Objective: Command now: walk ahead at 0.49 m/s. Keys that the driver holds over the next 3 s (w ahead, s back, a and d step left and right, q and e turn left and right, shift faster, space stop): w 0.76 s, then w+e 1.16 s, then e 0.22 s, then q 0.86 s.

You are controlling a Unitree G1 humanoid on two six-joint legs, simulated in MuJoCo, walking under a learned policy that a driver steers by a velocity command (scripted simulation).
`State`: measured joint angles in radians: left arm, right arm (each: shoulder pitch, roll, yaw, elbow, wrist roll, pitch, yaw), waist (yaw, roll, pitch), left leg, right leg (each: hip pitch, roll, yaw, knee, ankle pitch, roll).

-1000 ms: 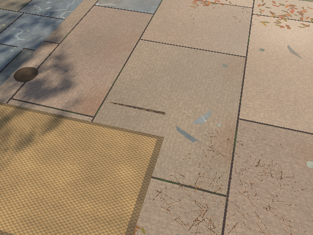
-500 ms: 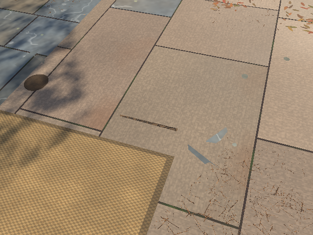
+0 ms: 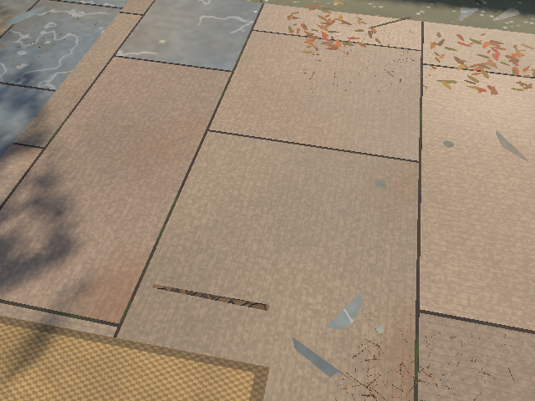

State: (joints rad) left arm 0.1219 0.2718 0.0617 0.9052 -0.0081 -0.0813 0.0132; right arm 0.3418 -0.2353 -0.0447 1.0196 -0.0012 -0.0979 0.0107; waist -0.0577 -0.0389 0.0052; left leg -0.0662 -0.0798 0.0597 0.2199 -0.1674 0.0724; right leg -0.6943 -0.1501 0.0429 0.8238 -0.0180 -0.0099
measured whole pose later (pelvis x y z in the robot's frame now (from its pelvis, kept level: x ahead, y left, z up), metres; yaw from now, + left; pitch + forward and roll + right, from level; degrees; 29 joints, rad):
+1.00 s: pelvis +0.59 +0.01 +0.00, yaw -4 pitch +0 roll +1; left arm 0.22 0.27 0.08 0.93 -0.03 -0.05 0.02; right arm 0.27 -0.23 -0.06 0.99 -0.02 -0.11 0.01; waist -0.03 -0.05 0.02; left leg -0.15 -0.04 0.14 0.31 -0.17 0.06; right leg -0.64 -0.11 0.08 1.07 -0.19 -0.04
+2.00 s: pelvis +1.15 -0.15 -0.01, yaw -39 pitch +2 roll +2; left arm 0.25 0.31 0.09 0.70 -0.02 -0.02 0.01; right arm 0.22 -0.25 -0.07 0.83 -0.01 -0.10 0.01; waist -0.03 -0.05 0.03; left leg -0.23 -0.02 0.08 0.38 -0.18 0.03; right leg -0.58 -0.05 0.06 1.14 -0.35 -0.01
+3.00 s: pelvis +1.27 -0.24 +0.00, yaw -24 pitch +3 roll -3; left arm 0.06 0.30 0.10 0.79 -0.01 0.01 0.05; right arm 0.21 -0.30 -0.07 0.74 0.01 0.02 -0.04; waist -0.02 -0.01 0.03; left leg -0.27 -0.04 -0.11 0.45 -0.21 0.06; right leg -0.49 0.02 0.08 0.85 -0.32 0.08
